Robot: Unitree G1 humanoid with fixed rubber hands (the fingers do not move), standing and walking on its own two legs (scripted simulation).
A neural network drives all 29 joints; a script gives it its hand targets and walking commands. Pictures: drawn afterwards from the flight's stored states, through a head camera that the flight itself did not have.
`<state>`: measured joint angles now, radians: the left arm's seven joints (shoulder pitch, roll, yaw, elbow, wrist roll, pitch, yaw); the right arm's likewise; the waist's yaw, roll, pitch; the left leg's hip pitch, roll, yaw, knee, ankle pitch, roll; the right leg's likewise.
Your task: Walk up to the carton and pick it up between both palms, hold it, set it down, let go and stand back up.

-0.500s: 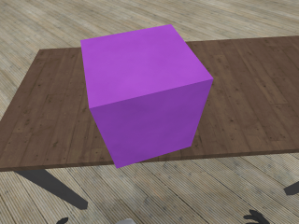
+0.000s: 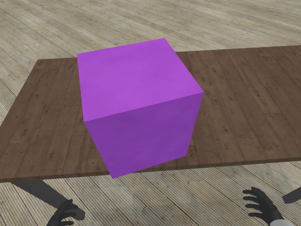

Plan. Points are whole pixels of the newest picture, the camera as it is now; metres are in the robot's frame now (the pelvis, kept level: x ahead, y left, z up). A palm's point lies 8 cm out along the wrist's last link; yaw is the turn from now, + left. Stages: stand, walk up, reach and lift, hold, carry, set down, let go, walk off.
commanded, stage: reach and lift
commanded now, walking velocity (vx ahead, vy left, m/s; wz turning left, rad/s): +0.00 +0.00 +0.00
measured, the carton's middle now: (137, 110) +0.38 +0.05 +0.12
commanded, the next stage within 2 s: none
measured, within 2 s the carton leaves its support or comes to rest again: neither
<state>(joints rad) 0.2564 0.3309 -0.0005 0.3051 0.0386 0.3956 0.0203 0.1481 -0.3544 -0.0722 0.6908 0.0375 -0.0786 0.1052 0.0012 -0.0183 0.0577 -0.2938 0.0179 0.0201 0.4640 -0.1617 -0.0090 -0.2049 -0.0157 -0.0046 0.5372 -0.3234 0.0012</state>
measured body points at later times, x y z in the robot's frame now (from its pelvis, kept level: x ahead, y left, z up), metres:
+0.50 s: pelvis -0.03 -0.01 +0.00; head -0.02 -0.01 +0.45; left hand +0.16 +0.24 -0.01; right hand +0.15 -0.25 -0.01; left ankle +0.05 +0.14 -0.74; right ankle -0.02 -0.11 -0.74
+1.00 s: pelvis -0.01 -0.01 +0.01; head +0.01 -0.01 +0.46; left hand +0.19 +0.22 +0.05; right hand +0.19 -0.23 +0.05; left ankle +0.05 +0.14 -0.74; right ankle -0.02 -0.11 -0.74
